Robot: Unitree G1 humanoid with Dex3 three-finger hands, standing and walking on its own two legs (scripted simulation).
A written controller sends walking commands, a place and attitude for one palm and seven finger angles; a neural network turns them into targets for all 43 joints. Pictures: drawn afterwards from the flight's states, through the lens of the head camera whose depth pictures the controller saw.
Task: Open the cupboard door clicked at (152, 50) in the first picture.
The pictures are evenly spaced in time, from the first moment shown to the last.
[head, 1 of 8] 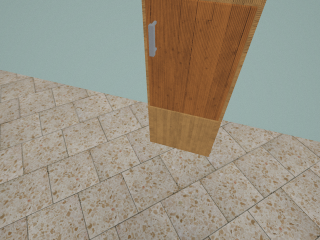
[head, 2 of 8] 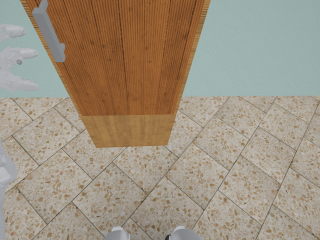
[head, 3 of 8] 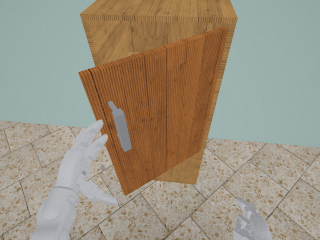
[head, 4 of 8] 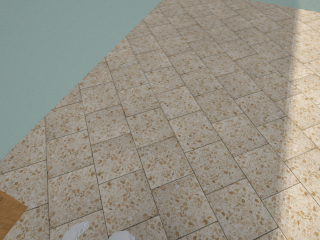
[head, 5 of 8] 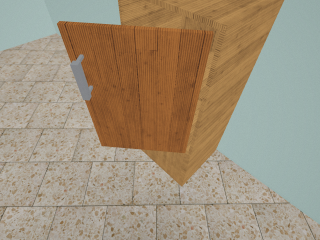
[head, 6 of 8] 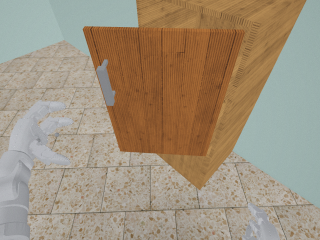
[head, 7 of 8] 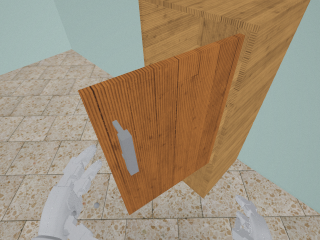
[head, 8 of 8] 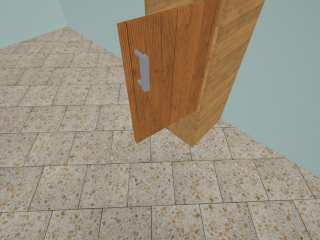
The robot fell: no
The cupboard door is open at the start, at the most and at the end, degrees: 0 81 79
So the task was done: yes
